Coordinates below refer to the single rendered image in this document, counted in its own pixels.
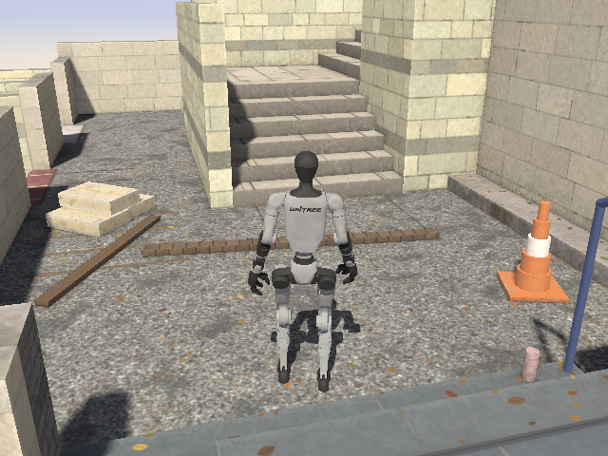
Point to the robot right thigh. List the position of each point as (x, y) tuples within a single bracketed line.
[(326, 279)]

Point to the robot left hand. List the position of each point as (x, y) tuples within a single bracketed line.
[(253, 282)]

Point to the left robot forearm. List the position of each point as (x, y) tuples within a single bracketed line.
[(262, 251)]

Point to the robot left upper arm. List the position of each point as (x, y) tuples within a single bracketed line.
[(275, 201)]

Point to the left robot foot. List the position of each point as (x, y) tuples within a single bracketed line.
[(283, 375)]

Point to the robot right upper arm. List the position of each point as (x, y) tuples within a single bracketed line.
[(335, 202)]

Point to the right robot forearm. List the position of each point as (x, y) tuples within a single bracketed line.
[(347, 253)]

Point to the robot right hand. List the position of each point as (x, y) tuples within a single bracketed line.
[(352, 270)]

